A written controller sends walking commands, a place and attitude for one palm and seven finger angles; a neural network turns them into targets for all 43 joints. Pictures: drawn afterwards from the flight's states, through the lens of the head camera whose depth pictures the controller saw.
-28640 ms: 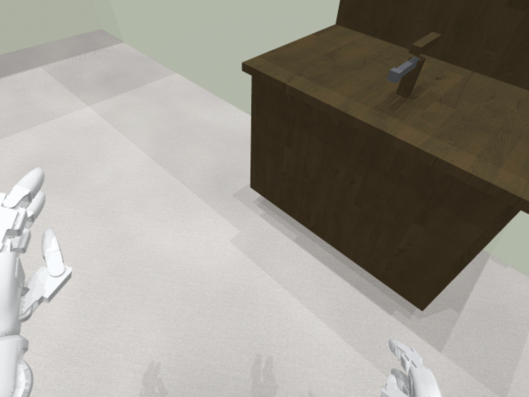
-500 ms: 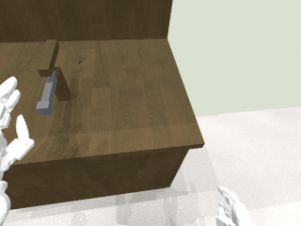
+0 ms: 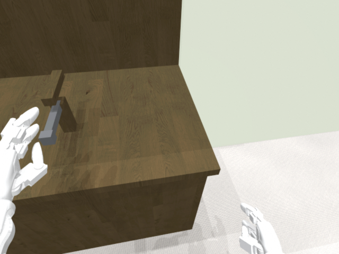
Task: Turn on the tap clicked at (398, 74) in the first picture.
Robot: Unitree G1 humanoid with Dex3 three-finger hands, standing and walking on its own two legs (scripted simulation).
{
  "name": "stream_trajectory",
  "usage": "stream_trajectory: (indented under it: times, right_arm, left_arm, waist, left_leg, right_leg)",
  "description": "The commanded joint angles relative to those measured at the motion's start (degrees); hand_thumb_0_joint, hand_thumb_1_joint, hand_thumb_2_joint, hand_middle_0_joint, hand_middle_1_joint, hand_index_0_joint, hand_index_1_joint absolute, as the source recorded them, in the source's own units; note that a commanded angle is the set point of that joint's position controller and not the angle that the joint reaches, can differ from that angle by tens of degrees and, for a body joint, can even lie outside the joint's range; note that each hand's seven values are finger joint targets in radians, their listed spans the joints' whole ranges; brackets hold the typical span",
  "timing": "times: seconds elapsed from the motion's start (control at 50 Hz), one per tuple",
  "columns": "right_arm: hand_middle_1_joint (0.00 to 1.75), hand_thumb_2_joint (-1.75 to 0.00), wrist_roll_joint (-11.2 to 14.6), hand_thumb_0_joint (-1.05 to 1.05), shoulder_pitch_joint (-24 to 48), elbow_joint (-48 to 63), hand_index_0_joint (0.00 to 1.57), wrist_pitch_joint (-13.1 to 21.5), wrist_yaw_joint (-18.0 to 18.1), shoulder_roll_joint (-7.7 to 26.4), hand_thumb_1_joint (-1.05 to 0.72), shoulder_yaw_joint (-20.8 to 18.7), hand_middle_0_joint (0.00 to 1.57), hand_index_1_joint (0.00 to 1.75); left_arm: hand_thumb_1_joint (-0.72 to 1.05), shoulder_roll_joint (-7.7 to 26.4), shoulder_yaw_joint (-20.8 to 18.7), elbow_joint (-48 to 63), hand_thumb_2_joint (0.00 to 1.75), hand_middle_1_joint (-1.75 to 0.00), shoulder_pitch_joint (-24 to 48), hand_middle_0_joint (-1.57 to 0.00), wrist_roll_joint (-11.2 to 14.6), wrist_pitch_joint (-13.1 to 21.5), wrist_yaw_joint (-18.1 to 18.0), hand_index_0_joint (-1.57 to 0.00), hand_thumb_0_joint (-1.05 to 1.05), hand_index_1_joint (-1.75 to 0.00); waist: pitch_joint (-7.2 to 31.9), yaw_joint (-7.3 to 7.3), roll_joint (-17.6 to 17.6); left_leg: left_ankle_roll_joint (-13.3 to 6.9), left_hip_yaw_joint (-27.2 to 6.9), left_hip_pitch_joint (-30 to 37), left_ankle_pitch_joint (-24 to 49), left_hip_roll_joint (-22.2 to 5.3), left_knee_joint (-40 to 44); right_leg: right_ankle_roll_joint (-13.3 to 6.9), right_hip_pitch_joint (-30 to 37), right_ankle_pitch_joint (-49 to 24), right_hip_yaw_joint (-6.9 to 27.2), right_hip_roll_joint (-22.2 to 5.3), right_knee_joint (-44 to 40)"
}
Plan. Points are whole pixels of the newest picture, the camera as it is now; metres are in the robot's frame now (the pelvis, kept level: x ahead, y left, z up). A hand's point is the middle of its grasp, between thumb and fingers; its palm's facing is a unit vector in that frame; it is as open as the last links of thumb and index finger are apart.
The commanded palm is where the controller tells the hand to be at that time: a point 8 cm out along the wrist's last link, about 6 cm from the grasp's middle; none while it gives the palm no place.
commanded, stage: turn the palm inward beside the body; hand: left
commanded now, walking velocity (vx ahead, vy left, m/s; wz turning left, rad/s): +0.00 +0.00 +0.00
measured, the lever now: (48, 137) +0.34 +0.34 +0.09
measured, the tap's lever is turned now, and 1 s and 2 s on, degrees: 0 0 0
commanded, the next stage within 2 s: reach beside the lever's end, fingers flat in 1.96 s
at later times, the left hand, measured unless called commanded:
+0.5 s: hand (56, 180) +0.20 +0.22 +0.15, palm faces +0.40 -0.85 -0.34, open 7.4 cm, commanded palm +0.14 +0.27 +0.17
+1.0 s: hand (58, 189) +0.19 +0.22 +0.14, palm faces +0.44 -0.87 -0.23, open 7.4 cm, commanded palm +0.14 +0.26 +0.15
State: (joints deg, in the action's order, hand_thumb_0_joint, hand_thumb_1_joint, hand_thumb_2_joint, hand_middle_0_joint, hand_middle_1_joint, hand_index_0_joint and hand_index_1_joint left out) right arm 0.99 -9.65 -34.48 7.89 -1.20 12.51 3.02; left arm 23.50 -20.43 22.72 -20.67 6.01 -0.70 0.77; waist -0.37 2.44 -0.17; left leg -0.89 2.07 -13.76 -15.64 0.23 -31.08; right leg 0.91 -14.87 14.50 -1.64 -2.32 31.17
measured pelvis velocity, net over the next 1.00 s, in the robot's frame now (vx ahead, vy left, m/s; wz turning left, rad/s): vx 0.02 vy -0.03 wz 0.05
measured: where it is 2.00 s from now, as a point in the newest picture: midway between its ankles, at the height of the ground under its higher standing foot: outside the picture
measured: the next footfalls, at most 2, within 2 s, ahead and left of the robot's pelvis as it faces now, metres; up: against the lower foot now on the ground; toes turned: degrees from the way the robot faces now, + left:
none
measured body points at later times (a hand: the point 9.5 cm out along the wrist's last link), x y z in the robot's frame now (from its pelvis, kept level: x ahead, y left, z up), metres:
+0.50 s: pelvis +0.02 -0.05 -0.01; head +0.01 -0.06 +0.44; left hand +0.17 +0.27 +0.17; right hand +0.21 -0.27 -0.09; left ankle +0.01 +0.11 -0.73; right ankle +0.02 -0.13 -0.73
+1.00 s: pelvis +0.02 -0.03 -0.01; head +0.01 -0.05 +0.44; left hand +0.16 +0.26 +0.16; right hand +0.23 -0.23 -0.08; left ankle +0.01 +0.11 -0.73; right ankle +0.02 -0.13 -0.73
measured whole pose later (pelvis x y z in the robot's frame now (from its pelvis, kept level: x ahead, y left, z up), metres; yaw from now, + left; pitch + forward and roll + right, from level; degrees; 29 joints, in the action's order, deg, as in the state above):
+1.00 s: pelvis +0.02 -0.03 -0.01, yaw +3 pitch +1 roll +0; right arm 2.3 -12.5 -36.0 14.0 4.0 12.6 1.5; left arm 16.9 -16.4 28.6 -30.0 12.3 1.2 -3.7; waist 3.8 4.9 -2.7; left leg 1.3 -1.9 -19.7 -20.8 -1.1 -39.6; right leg -1.1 -19.2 20.6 -5.4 -1.2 39.0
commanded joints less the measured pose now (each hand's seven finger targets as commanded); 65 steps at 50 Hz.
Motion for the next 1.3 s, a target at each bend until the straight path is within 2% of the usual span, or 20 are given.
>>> stream_trajectory:
  times: [0.0, 0.04, 0.06, 0.08, 0.12, 0.16, 0.28, 0.34, 0.36, 0.38, 0.44, 0.46, 0.54, 0.6, 0.7, 0.74, 0.78, 0.98, 1.14, 1.28]
  right_arm:
    - [0.30, -0.90, -0.8, 0.00, 7.0, 8.8, 0.20, 3.5, 1.8, 7.8, -0.90, -4.3, 0.20, 0.30]
    - [0.30, -0.90, -0.7, 0.00, 6.1, 7.4, 0.20, 3.9, 2.1, 7.5, -0.90, -4.5, 0.20, 0.30]
    - [0.30, -0.90, -1.0, 0.00, 5.1, 7.3, 0.20, 4.4, 2.1, 6.7, -0.90, -4.6, 0.20, 0.30]
    - [0.30, -0.90, -0.5, 0.00, 4.2, 6.2, 0.20, 4.6, 2.2, 6.9, -0.90, -4.7, 0.20, 0.30]
    - [0.30, -0.90, -0.3, 0.00, 4.4, 5.7, 0.20, 4.9, 2.4, 7.8, -0.90, -5.1, 0.20, 0.30]
    - [0.30, -0.90, 0.1, 0.00, 5.1, 5.8, 0.20, 5.1, 3.2, 8.3, -0.90, -4.9, 0.20, 0.30]
    - [0.30, -0.90, 1.0, 0.00, 6.5, 5.7, 0.20, 5.9, 5.4, 7.9, -0.90, -5.0, 0.20, 0.30]
    - [0.30, -0.90, 1.1, 0.00, 6.6, 5.1, 0.20, 6.4, 5.4, 7.7, -0.90, -5.4, 0.20, 0.30]
    - [0.30, -0.90, 1.0, 0.00, 6.3, 5.6, 0.20, 6.4, 5.1, 7.2, -0.90, -5.4, 0.20, 0.30]
    - [0.30, -0.90, 1.2, 0.00, 5.7, 5.3, 0.20, 6.5, 5.1, 7.3, -0.90, -5.6, 0.20, 0.30]
    - [0.30, -0.90, 1.4, 0.00, 4.8, 5.2, 0.20, 6.6, 4.7, 7.5, -0.90, -5.8, 0.20, 0.30]
    - [0.30, -0.90, 1.6, 0.00, 4.2, 5.9, 0.20, 6.7, 4.5, 7.1, -0.90, -5.6, 0.20, 0.30]
    - [0.30, -0.90, 1.9, 0.00, 3.5, 6.0, 0.20, 7.9, 5.0, 7.6, -0.90, -5.7, 0.20, 0.30]
    - [0.30, -0.90, 1.8, 0.00, 2.1, 6.7, 0.20, 8.9, 5.3, 8.1, -0.90, -6.1, 0.20, 0.30]
    - [0.30, -0.90, 1.7, 0.00, 1.6, 6.5, 0.20, 9.9, 5.4, 8.0, -0.90, -5.8, 0.20, 0.30]
    - [0.30, -0.90, 1.5, 0.00, 2.7, 6.4, 0.20, 10.1, 5.4, 7.7, -0.90, -5.4, 0.20, 0.30]
    - [0.30, -0.90, 1.6, 0.00, 2.1, 6.7, 0.20, 10.1, 5.3, 7.5, -0.90, -5.2, 0.20, 0.30]
    - [0.30, -0.90, 1.6, 0.00, 3.9, 7.7, 0.20, 9.2, 6.2, 7.3, -0.90, -4.0, 0.20, 0.30]
    - [0.30, -0.90, 1.5, 0.00, 5.1, 7.6, 0.20, 9.1, 6.2, 7.0, -0.90, -3.4, 0.20, 0.30]
    - [0.30, -0.90, 1.5, 0.00, 5.1, 8.2, 0.20, 9.4, 6.4, 7.2, -0.90, -3.5, 0.20, 0.30]
  left_arm:
    - [0.90, 12.5, -11.4, 17.8, 0.90, -0.30, -0.3, -0.20, 1.1, 11.7, -3.7, -0.20, 0.00, -0.30]
    - [0.90, 15.6, -14.3, 19.6, 0.90, -0.30, 1.1, -0.20, 1.5, 15.5, -5.6, -0.20, 0.00, -0.30]
    - [0.90, 12.4, -11.6, 18.3, 0.90, -0.30, 2.5, -0.20, 1.3, 16.5, -6.3, -0.20, 0.00, -0.30]
    - [0.90, 10.5, -11.1, 12.9, 0.90, -0.30, 0.4, -0.20, 1.6, 16.5, -6.5, -0.20, 0.00, -0.30]
    - [0.90, 9.7, -9.1, 11.7, 0.90, -0.30, 2.1, -0.20, 2.2, 16.1, -5.3, -0.20, 0.00, -0.30]
    - [0.90, 8.2, -5.7, 10.6, 0.90, -0.30, 4.6, -0.20, 2.5, 13.7, -3.6, -0.20, 0.00, -0.30]
    - [0.90, 10.5, -5.0, 9.5, 0.90, -0.30, 5.9, -0.20, 3.5, 9.1, -0.8, -0.20, 0.00, -0.30]
    - [0.90, 14.3, -10.7, 10.4, 0.90, -0.30, 2.1, -0.20, 4.5, 10.4, -1.8, -0.20, 0.00, -0.30]
    - [0.90, 11.3, -9.0, 11.1, 0.90, -0.30, 1.7, -0.20, 5.1, 11.0, -1.9, -0.20, 0.00, -0.30]
    - [0.90, 11.4, -10.4, 9.5, 0.90, -0.30, 0.0, -0.20, 5.8, 11.1, -2.1, -0.20, 0.00, -0.30]
    - [0.90, 12.6, -13.8, 9.7, 0.90, -0.30, -4.6, -0.20, 6.9, 11.0, -2.5, -0.20, 0.00, -0.30]
    - [0.90, 8.9, -10.8, 10.2, 0.90, -0.30, -5.2, -0.20, 7.3, 10.8, -2.2, -0.20, 0.00, -0.30]
    - [0.90, 7.6, -9.5, 11.2, 0.90, -0.30, -6.6, -0.20, 7.5, 9.9, -1.6, -0.20, 0.00, -0.30]
    - [0.90, 6.1, -7.0, 14.1, 0.90, -0.30, -6.3, -0.20, 7.7, 10.3, -1.1, -0.20, 0.00, -0.30]
    - [0.90, 5.2, -5.5, 16.3, 0.90, -0.30, -6.0, -0.20, 6.7, 11.0, -2.6, -0.20, 0.00, -0.30]
    - [0.90, 6.0, -6.3, 18.2, 0.90, -0.30, -6.4, -0.20, 5.8, 11.1, -3.8, -0.20, 0.00, -0.30]
    - [0.90, 3.3, -3.8, 17.2, 0.90, -0.30, -6.8, -0.20, 5.8, 10.2, -4.3, -0.20, 0.00, -0.30]
    - [0.90, 1.6, -1.3, 18.0, 0.90, -0.30, -6.1, -0.20, 6.4, 4.1, -5.5, -0.20, 0.00, -0.30]
    - [0.90, 1.2, -0.6, 19.9, 0.90, -0.30, -6.1, -0.20, 6.2, 3.1, -6.7, -0.20, 0.00, -0.30]
    - [0.90, -0.8, 1.5, 20.8, 0.90, -0.30, -6.9, -0.20, 6.5, 2.1, -7.6, -0.20, 0.00, -0.30]
  waist:
    - [6.6, 2.06, -1.6]
    - [7.4, 2.44, -7.7]
    - [7.6, 1.66, -8.6]
    - [4.3, 0.87, -6.4]
    - [5.4, 0.18, -8.1]
    - [5.2, -0.77, -5.0]
    - [3.8, 0.68, 0.8]
    - [5.0, 2.45, 0.3]
    - [6.0, 2.12, 1.5]
    - [5.9, 2.13, 2.7]
    - [9.3, 3.34, -0.6]
    - [9.3, 2.76, -0.2]
    - [7.6, 2.64, -1.3]
    - [10.0, 1.97, -0.1]
    - [8.8, 1.96, -1.0]
    - [8.5, 2.59, -3.7]
    - [8.4, 2.17, -3.1]
    - [6.9, 2.20, -1.1]
    - [5.7, 2.35, -3.8]
    - [6.0, 2.09, -1.7]
  left_leg:
    - [1.0, -2.8, -0.9, 5.4, -0.3, 5.0]
    - [1.1, -1.8, -0.9, 3.6, 0.1, 3.4]
    - [1.0, -1.9, -1.5, 3.5, 0.5, 2.4]
    - [0.9, -2.0, -2.9, 2.1, 0.2, 1.6]
    - [0.3, -1.6, -3.1, 0.9, 0.8, -0.3]
    - [-0.3, -2.0, -3.7, -1.6, 1.0, -0.6]
    - [-0.6, -2.6, -6.2, -2.3, 0.4, -2.6]
    - [-0.1, -3.0, -6.7, 0.1, -0.2, -3.8]
    - [0.0, -3.2, -7.4, 1.6, -0.2, -4.2]
    - [0.0, -3.1, -7.6, 2.7, -0.4, -4.7]
    - [0.1, -2.4, -6.5, 7.4, -0.1, -5.0]
    - [0.0, -2.0, -6.3, 8.6, 0.0, -4.6]
    - [-0.5, -1.4, -4.2, 11.0, 0.3, -4.2]
    - [-0.8, -1.8, -3.3, 12.7, 0.3, -4.5]
    - [-0.5, -2.5, -3.5, 12.1, 0.2, -4.0]
    - [-0.4, -2.4, -3.2, 12.1, 0.3, -3.9]
    - [-0.2, -2.7, -3.7, 11.5, 0.3, -3.5]
    - [-0.2, -3.5, -4.4, 6.2, 0.2, -1.9]
    - [0.0, -3.9, -4.4, 4.5, 0.3, -1.4]
    - [-0.1, -4.2, -4.6, 2.4, 0.3, -1.0]
  right_leg:
    - [-1.8, -0.8, -0.8, -4.6, 4.5, -1.8]
    - [-2.0, -1.9, 1.2, -3.5, 4.4, -1.7]
    - [-2.0, -2.5, 1.6, -3.5, 3.7, -1.7]
    - [-1.8, -4.3, 2.5, -3.5, 3.7, -1.8]
    - [-1.7, -5.2, 3.3, -2.4, 2.6, -2.3]
    - [-1.3, -5.9, 5.8, -1.8, 1.8, -3.2]
    - [-0.7, -4.3, 14.3, 3.9, -0.8, -6.8]
    - [-0.4, -2.3, 11.8, 5.8, -1.6, -6.9]
    - [0.0, -1.4, 8.3, 5.7, -2.2, -5.9]
    - [0.4, -1.3, 4.7, 5.7, -2.1, -5.4]
    - [0.4, 1.3, -7.0, 3.7, -1.4, -2.1]
    - [0.3, 0.9, -9.5, 2.3, -1.1, -1.2]
    - [-0.5, -1.5, -11.3, -0.6, 0.9, 0.2]
    - [-0.7, -1.6, -13.1, -1.3, 1.2, 1.2]
    - [-1.2, -3.2, -9.8, -2.5, 1.7, 1.9]
    - [-1.5, -3.0, -9.1, -2.5, 1.7, 2.0]
    - [-1.6, -3.5, -7.9, -3.0, 1.8, 2.2]
    - [-1.6, -4.1, -1.8, -3.0, 2.0, 0.2]
    - [-1.8, -4.5, 0.1, -3.0, 2.0, -0.3]
    - [-1.8, -4.3, 2.2, -3.1, 2.0, -0.5]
